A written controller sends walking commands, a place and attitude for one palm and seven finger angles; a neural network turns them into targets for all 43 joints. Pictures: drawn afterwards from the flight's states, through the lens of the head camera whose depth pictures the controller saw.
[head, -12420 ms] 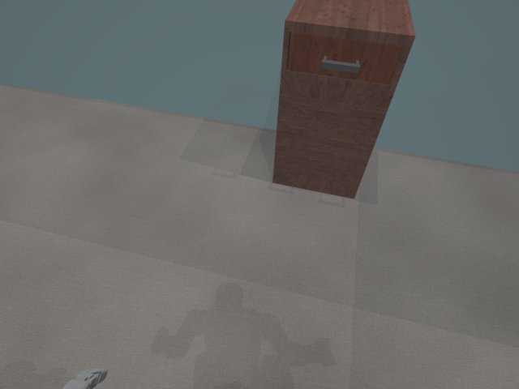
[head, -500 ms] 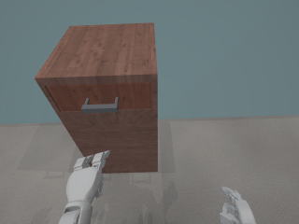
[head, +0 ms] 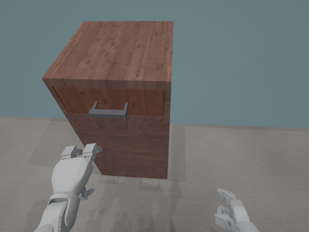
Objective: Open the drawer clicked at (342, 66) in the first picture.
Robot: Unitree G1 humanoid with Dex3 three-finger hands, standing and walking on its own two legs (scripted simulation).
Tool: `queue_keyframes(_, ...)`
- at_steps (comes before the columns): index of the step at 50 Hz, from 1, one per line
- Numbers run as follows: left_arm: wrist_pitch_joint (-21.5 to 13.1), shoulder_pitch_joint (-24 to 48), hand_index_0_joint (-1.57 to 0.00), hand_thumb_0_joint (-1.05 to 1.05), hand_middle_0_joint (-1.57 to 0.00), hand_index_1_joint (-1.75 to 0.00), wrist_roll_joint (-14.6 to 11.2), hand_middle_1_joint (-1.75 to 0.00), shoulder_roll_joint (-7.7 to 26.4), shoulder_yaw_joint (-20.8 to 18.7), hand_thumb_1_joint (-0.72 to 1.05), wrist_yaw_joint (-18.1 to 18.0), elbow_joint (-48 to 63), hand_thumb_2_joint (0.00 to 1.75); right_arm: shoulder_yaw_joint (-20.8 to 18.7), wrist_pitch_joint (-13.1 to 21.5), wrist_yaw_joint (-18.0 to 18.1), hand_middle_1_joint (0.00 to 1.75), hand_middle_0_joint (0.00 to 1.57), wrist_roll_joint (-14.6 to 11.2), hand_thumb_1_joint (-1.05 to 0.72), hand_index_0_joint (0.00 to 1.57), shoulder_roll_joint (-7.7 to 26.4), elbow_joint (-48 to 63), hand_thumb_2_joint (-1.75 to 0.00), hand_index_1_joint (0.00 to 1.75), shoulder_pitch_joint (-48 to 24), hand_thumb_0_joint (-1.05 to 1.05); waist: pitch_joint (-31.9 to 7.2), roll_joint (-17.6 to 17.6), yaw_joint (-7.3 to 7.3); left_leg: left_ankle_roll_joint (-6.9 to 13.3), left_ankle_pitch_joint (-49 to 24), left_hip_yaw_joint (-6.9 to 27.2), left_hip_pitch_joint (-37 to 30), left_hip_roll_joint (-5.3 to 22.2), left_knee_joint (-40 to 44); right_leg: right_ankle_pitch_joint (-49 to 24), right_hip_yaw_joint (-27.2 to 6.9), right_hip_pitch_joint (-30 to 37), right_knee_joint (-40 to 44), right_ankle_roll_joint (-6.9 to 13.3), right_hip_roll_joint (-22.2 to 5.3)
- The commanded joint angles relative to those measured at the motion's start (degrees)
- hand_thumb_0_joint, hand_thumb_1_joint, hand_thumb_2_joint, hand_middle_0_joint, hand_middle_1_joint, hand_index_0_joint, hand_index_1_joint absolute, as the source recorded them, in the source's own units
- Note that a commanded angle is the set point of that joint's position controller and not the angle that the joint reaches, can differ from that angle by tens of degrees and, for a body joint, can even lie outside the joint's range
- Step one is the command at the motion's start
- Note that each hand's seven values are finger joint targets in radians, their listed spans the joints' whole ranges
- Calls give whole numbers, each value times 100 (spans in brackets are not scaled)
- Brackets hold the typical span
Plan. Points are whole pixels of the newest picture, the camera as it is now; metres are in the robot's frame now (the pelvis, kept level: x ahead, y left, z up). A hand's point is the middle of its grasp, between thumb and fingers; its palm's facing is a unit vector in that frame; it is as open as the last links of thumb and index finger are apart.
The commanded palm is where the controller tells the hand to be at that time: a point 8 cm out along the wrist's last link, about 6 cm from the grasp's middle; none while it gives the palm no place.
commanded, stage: raise the hand with hooked fingers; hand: left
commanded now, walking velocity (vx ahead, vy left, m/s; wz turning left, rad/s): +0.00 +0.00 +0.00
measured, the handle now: (109, 109) +0.51 +0.23 -0.03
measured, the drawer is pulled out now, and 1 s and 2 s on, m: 0.00 0.00 0.00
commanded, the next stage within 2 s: move the hooked fingers above the handle in 1.02 s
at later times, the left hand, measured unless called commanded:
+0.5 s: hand (72, 141) +0.30 +0.25 +0.08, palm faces +0.07 -0.09 -0.99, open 13.6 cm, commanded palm +0.28 +0.25 +0.13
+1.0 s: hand (60, 141) +0.29 +0.27 +0.09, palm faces +0.06 -0.09 -0.99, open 13.8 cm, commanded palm +0.27 +0.28 +0.15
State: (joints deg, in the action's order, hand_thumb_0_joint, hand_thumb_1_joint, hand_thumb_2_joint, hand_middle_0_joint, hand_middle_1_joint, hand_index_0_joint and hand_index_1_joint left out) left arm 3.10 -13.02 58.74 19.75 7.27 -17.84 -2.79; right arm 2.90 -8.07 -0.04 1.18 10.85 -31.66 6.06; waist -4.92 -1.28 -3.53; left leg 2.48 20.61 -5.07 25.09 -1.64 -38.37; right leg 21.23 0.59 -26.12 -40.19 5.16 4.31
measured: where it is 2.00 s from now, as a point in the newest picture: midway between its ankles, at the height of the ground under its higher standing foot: outside the picture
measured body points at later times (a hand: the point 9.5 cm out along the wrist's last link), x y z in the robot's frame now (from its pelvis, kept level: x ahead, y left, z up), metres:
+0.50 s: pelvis +0.02 +0.01 +0.01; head +0.04 -0.02 +0.46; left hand +0.29 +0.25 +0.13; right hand +0.23 -0.21 -0.09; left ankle -0.01 +0.09 -0.72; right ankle -0.01 -0.06 -0.72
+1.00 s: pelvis +0.00 +0.03 +0.02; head +0.03 +0.00 +0.46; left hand +0.29 +0.27 +0.14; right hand +0.19 -0.20 -0.11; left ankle -0.01 +0.09 -0.72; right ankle -0.01 -0.06 -0.72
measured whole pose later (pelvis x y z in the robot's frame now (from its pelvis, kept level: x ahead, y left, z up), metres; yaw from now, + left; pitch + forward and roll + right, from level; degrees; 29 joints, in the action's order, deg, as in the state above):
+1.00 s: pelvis +0.00 +0.03 +0.02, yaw +2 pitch +5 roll +0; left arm -1.9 3.5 53.7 26.9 3.6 -7.6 -3.6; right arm -1.1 -9.9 0.3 -0.8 14.7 -35.9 8.1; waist -1.4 -3.9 -4.7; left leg 4.3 15.7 -3.0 18.2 -3.7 -29.1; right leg 16.5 1.8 -17.9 -29.8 3.0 2.5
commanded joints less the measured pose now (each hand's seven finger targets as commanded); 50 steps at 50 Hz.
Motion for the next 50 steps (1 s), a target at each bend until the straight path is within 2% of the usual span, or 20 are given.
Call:
queue_keyframes(1, -100, 817, -27, 0, -27, -98, 68, -98, 1187, -1055, -15, -416, 1537, 45, -385, 266, 27, 30, 20, 69, -90, 20, 693, 822, -90, 30, -810, 0, -1412, -291, -205, -25, -2136, 600, -499, -140, 353, -2985, -1029, 1393, 518, -147, -320)
queue_keyframes(2, -138, 914, -28, 0, -28, -99, 17, -99, 1118, -1021, -17, -438, 1645, 44, -432, 274, 22, 30, 20, 77, -90, 20, 713, 786, -90, 30, -782, 0, -1520, -296, -156, -14, -2219, 592, -603, -137, 335, -3122, -1037, 1406, 532, -164, -329)
queue_keyframes(5, -152, 1094, -28, 0, -28, -103, -163, -103, 1014, -954, -24, -420, 1523, 41, -519, 306, 41, 30, 20, 55, -90, 20, 782, 673, -90, 30, -706, 0, -1366, 260, 11, 18, -2142, 624, -555, -142, 361, -3304, -977, 1390, 618, -266, -360)
queue_keyframes(8, -69, 1239, -29, 0, -29, -108, -226, -108, 926, -771, -31, -263, 1369, 38, -589, 291, 35, 30, 20, 4, -90, 20, 851, 582, -90, 30, -669, 0, -1365, 364, 35, 18, -2237, 594, -661, -141, 429, -3364, -859, 1381, 657, -302, -381)
queue_keyframes(10, 19, 1360, -29, 0, -29, -111, -232, -111, 1019, -745, -36, -113, 1419, 36, -605, 259, 40, 30, 20, -28, -90, 20, 873, 577, -90, 30, -684, 0, -1448, 294, -10, 13, -2365, 578, -784, -141, 486, -3387, -843, 1488, 685, -305, -396)
queue_keyframes(13, 133, 1429, -29, 0, -29, -115, -268, -115, 1203, -827, -43, 92, 1334, 33, -579, 208, 65, 30, 20, -68, -90, 20, 893, 581, -90, 30, -732, 0, -1429, 424, -80, 12, -2400, 554, -757, -168, 588, -3585, -816, 1716, 734, -347, -429)
queue_keyframes(16, 183, 1709, -30, 0, -30, -120, -296, -120, 1442, -969, -50, 240, 1321, 30, -530, 155, 86, 30, 20, -106, -90, 20, 891, 577, -90, 30, -769, 0, -1322, 237, -121, 5, -2435, 548, -817, -174, 712, -3566, -798, 1832, 808, -330, -433)
queue_keyframes(17, 187, 1868, -30, 0, -30, -120, -283, -120, 1481, -977, -50, 277, 1317, 30, -518, 136, 87, 30, 20, -108, -90, 20, 889, 557, -90, 30, -779, 0, -1290, 237, -109, 2, -2489, 551, -863, -169, 735, -3524, -768, 1803, 827, -319, -416)
queue_keyframes(19, 194, 2195, -30, 0, -30, -120, -273, -120, 1606, -1053, -50, 332, 1402, 30, -510, 98, 92, 30, 20, -121, -90, 20, 892, 575, -90, 30, -807, 0, -1334, -57, -114, -9, -2608, 569, -1043, -144, 779, -3321, -731, 1763, 876, -271, -388)
queue_keyframes(20, 214, 2315, -30, 0, -30, -120, -271, -120, 1564, -1006, -50, 350, 1371, 30, -501, 88, 95, 30, 20, -128, -90, 20, 869, 566, -90, 30, -793, 0, -1320, -94, -112, -2, -2659, 564, -1120, -137, 795, -3279, -685, 1739, 909, -267, -387)
queue_keyframes(28, 382, 3219, -30, 0, -30, -120, -440, -120, 1690, -884, -50, 838, 837, 30, -448, -30, 158, 30, 20, -216, -90, 20, 897, 536, -90, 30, -764, 0, -1165, 176, -18, 1, -2482, 559, -1252, -100, 1029, -2751, -493, 1753, 1187, -299, -350)
queue_keyframes(31, 344, 3630, -30, 0, -30, -120, -473, -120, 1797, -852, -50, 1072, 796, 30, -424, -67, 162, 30, 20, -232, -90, 20, 910, 520, -90, 30, -756, 0, -1133, 28, 23, -12, -2528, 607, -1399, -65, 1084, -2568, -410, 1705, 1249, -274, -346)
queue_keyframes(35, 153, 2907, -30, 0, -30, -120, -624, -120, 1598, -807, -50, 1371, 554, 30, -425, -43, 109, 30, 20, -233, -90, 20, 918, 588, -90, 30, -643, 0, -1078, 265, -66, -7, -2641, 605, -1323, -64, 1116, -2692, -369, 1816, 1271, -289, -343)
queue_keyframes(36, 57, 2899, -30, 0, -30, -120, -640, -120, 1683, -895, -50, 1395, 679, 30, -433, -42, 88, 30, 20, -224, -90, 20, 935, 589, -90, 30, -628, 0, -1058, 228, -88, -17, -2712, 628, -1320, -50, 1129, -2728, -381, 1807, 1269, -277, -341)
queue_keyframes(39, -210, 2974, -30, 0, -30, -120, -615, -120, 1853, -1098, -50, 1344, 1039, 30, -470, -10, 55, 30, 20, -179, -90, 20, 960, 606, -90, 30, -610, 0, -1173, 67, -123, -33, -2822, 668, -1407, -28, 1122, -2687, -406, 1768, 1272, -256, -333)
queue_keyframes(44, -585, 3354, -30, 0, -30, -120, -492, -120, 2055, -1378, -50, 879, 1328, 30, -522, 80, 59, 30, 20, -155, -90, 20, 925, 524, -90, 30, -522, 0, -1305, -233, -138, -104, -2846, 764, -1582, 22, 1090, -2293, -367, 1444, 1250, -209, -293)
queue_keyframes(46, -595, 3357, -30, 0, -30, -120, -483, -120, 1952, -1333, -50, 709, 1184, 30, -544, 105, 60, 30, 20, -178, -90, 20, 904, 454, -90, 30, -470, 0, -1297, -283, -119, -135, -2738, 756, -1591, 30, 1081, -2093, -312, 1307, 1231, -207, -300)
queue_keyframes(49, -442, 3288, -30, 0, -30, -120, -488, -120, 1915, -1314, -50, 610, 946, 30, -584, 119, 51, 30, 20, -219, -90, 20, 942, 428, -90, 30, -480, 0, -1298, -185, -106, -154, -2594, 744, -1553, 44, 1111, -1935, -297, 1256, 1265, -212, -271)
queue_keyframes(50, -369, 3286, -30, 0, -30, -120, -493, -120, 1845, -1202, -50, 617, 841, 30, -569, 99, 47, 30, 20, -228, -90, 20, 939, 417, -90, 30, -450, 0, -1302, -86, -87, -152, -2480, 727, -1484, 31, 1131, -1851, -261, 1294, 1256, -226, -296)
